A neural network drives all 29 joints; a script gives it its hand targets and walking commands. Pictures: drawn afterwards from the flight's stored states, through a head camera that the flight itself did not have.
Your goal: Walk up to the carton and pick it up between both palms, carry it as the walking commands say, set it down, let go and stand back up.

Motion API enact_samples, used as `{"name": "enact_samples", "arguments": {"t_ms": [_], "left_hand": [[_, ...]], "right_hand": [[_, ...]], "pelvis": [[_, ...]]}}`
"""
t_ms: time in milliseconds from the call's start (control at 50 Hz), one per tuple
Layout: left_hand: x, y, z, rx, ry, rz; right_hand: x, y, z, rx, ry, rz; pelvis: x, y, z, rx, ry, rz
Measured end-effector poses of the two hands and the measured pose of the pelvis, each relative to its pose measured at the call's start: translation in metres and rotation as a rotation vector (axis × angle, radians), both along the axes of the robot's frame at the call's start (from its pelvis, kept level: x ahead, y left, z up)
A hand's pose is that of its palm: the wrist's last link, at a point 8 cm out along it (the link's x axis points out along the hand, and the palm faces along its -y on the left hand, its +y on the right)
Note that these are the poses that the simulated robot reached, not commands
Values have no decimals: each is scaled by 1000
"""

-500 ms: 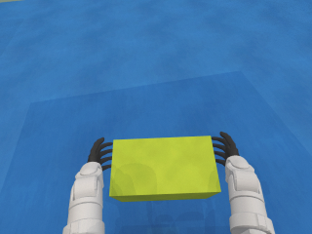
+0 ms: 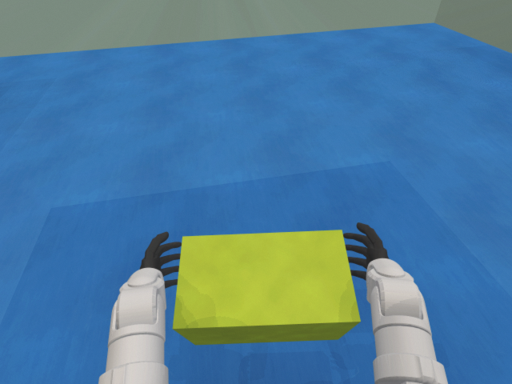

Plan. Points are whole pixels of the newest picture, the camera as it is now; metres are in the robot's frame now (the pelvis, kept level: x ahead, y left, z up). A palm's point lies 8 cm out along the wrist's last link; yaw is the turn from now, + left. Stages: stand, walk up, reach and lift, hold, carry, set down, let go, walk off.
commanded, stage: reach and lift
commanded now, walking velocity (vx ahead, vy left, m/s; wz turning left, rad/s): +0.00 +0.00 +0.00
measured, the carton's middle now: (264, 290) +0.31 +0.00 -0.04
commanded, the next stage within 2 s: hold in 0.90 s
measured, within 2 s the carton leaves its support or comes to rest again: neither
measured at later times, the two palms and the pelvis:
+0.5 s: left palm (153, 277) +0.29 +0.18 +0.04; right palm (374, 269) +0.30 -0.17 +0.05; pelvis +0.01 +0.00 +0.00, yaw +0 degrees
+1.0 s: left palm (151, 283) +0.28 +0.19 +0.04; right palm (376, 277) +0.29 -0.17 +0.04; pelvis +0.00 +0.01 +0.00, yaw +0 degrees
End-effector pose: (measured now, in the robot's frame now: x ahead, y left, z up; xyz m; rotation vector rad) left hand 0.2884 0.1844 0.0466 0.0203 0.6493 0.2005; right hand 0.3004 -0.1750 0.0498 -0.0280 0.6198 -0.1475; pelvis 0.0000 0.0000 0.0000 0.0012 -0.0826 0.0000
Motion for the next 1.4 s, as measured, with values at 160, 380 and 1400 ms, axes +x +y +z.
{"name": "enact_samples", "arguments": {"t_ms": [160,380,1400], "left_hand": [[0,0,-2,3,16,-3],[3,0,-5,6,19,-4],[-11,2,-3,5,7,0]], "right_hand": [[-1,0,-1,-10,16,-3],[1,2,-4,-17,21,-13],[-15,3,-5,-12,19,-21]], "pelvis": [[3,1,0,-1,-12,-3],[10,4,1,-4,-4,-4],[2,5,1,-3,-22,-1]]}}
